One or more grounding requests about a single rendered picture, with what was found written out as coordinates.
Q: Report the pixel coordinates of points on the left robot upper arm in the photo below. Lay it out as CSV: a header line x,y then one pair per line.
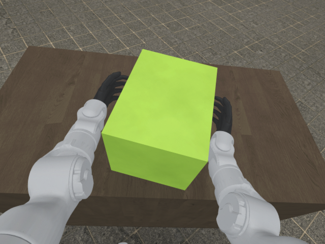
x,y
56,186

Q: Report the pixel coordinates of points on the pedestal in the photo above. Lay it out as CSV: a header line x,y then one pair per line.
x,y
274,148

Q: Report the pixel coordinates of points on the carton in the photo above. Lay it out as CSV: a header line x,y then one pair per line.
x,y
160,126

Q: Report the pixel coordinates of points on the right robot hand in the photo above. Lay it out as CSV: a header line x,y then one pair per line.
x,y
225,117

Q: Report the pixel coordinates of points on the left robot hand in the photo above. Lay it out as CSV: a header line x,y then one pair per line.
x,y
107,89

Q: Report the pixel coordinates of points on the robot left forearm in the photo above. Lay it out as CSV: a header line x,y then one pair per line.
x,y
83,137

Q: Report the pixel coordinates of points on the right robot upper arm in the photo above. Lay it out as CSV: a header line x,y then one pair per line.
x,y
248,220

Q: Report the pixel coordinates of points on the robot right forearm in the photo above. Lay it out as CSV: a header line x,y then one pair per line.
x,y
223,169

